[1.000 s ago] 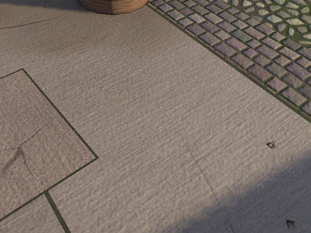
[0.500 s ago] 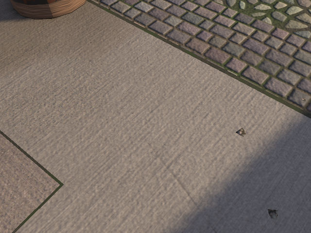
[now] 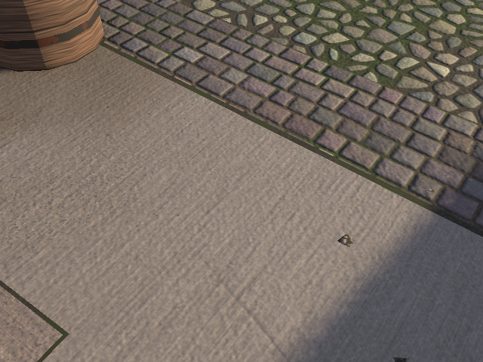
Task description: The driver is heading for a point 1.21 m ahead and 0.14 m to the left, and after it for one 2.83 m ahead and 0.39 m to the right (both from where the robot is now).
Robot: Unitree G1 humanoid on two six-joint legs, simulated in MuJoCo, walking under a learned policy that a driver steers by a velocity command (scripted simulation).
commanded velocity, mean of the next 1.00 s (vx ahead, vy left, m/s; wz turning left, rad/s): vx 0.42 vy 0.00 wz -0.01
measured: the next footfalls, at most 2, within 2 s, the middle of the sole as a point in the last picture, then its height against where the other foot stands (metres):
left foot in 0.58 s outside the picture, level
right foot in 1.16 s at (279, 301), level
